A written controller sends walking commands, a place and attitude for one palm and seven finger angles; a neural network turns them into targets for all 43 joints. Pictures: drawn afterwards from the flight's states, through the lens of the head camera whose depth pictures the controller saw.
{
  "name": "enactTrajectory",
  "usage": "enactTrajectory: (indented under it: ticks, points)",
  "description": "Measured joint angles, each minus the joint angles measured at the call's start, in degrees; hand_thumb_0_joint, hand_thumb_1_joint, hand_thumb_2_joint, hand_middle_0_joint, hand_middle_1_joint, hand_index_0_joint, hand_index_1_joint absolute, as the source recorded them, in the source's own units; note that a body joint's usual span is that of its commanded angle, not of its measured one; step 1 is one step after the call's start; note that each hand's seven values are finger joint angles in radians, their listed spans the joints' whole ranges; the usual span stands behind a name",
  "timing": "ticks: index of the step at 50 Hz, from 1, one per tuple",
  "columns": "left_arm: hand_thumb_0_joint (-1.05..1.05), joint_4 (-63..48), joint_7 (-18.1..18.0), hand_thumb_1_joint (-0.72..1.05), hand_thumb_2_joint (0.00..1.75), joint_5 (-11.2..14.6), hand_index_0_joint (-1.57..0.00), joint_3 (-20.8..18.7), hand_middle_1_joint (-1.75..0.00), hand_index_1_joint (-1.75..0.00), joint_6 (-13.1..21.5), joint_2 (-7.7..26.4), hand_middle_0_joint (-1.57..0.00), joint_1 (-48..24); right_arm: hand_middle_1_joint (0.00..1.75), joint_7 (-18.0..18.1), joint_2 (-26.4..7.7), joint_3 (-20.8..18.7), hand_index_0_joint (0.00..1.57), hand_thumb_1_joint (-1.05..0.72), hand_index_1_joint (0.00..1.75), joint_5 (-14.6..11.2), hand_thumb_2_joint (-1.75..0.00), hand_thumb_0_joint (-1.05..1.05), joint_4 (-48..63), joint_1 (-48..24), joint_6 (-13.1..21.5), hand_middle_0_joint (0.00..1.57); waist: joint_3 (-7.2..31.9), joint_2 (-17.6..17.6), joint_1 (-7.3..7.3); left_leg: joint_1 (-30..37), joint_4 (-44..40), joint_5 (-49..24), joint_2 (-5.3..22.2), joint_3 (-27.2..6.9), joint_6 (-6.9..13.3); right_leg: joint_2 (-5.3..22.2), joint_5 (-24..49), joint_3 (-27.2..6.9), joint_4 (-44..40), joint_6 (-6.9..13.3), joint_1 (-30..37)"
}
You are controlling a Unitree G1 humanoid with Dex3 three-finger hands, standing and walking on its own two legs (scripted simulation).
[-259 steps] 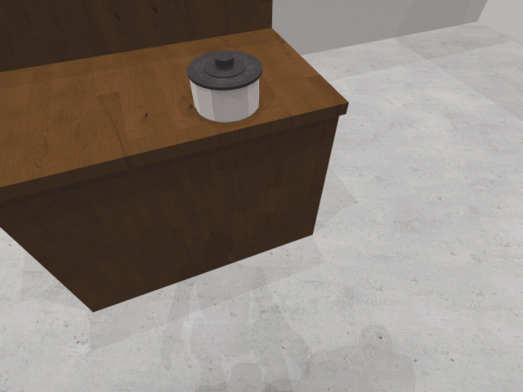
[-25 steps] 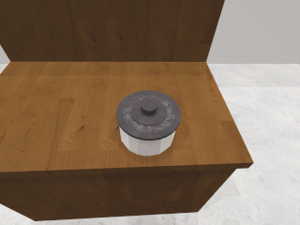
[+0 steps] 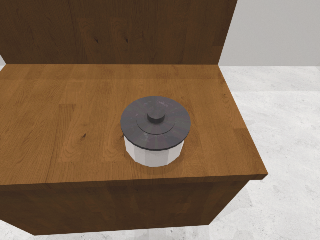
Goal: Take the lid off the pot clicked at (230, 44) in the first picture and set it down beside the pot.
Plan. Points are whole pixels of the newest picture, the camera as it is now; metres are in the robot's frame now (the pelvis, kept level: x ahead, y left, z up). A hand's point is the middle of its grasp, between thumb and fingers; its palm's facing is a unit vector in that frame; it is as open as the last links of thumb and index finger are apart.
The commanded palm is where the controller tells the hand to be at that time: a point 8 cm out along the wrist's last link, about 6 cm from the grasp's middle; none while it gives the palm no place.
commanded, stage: look again from close up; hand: left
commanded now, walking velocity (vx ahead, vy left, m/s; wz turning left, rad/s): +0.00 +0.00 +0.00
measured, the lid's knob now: (156, 114) +0.42 +0.04 +0.09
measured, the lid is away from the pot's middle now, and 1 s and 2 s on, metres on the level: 0.00 0.00 0.00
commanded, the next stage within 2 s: shuffle to correct the standing spot in 0.26 s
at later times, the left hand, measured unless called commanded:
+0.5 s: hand out of the picture -0.03 +0.15 -0.18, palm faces +0.03 -0.99 -0.13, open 7.4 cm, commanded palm none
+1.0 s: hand out of the picture -0.07 +0.11 -0.18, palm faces +0.09 -0.99 -0.14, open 7.4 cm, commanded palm none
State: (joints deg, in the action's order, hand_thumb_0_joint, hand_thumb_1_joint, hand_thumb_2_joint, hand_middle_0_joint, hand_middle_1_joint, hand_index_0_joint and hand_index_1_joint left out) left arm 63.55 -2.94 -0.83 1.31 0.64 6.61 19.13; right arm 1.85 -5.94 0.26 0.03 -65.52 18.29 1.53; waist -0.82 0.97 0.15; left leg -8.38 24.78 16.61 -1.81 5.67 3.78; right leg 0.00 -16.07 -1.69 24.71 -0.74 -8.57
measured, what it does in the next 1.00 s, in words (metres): stands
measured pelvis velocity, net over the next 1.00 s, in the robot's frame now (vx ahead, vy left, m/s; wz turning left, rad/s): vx -0.01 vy -0.03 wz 0.07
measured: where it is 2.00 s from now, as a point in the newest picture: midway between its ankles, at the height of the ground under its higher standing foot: outside the picture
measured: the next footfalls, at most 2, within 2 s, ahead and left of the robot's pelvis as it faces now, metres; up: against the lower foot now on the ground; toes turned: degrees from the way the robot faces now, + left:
right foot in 1.64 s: -0.02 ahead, -0.27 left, +0.00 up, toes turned +1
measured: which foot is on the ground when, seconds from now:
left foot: down 0.00-1.00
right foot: down 0.00-1.00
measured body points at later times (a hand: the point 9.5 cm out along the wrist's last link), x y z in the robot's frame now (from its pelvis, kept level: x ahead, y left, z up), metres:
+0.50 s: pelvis +0.00 +0.00 +0.00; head +0.01 +0.02 +0.45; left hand -0.03 +0.20 -0.17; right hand -0.03 -0.20 -0.15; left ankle -0.03 +0.07 -0.74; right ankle -0.03 -0.13 -0.74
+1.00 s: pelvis -0.01 -0.03 +0.00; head +0.00 -0.01 +0.45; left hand -0.07 +0.17 -0.17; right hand -0.01 -0.25 -0.16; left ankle -0.03 +0.07 -0.74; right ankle -0.03 -0.13 -0.74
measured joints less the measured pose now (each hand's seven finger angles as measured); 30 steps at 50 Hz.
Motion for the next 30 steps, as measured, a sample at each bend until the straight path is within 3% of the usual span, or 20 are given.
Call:
enactTrajectory:
  ticks: [19,30]
  points:
    - [0.0,0.18,-0.09,0.91,0.9,-0.04,-0.19,-0.02,-0.3,-0.3,0.04,-0.18,-0.2,0.26,0.3,0.23,0.3,0.11,0.2,-0.92,0.29,-0.05,-0.9,0.01,-0.18,0.23,0.27,0.2,0.19,0.57,-0.14,0.21,-0.23,-0.1,-0.22,-0.07,0.28,0.23,0.19,0.08,-0.47,-0.29,0.38]
    - [0.0,-0.06,-0.34,0.91,0.9,0.07,-0.19,-0.17,-0.3,-0.3,-0.32,0.25,-0.2,0.36,0.3,0.2,1.66,-0.1,0.2,-0.92,0.3,-0.09,-0.9,0.01,-0.76,0.44,0.09,0.2,0.21,1.65,0.66,-0.17,-0.93,-1.11,-0.98,-1.77,0.29,1.0,0.28,1.82,-0.75,-0.46,0.47]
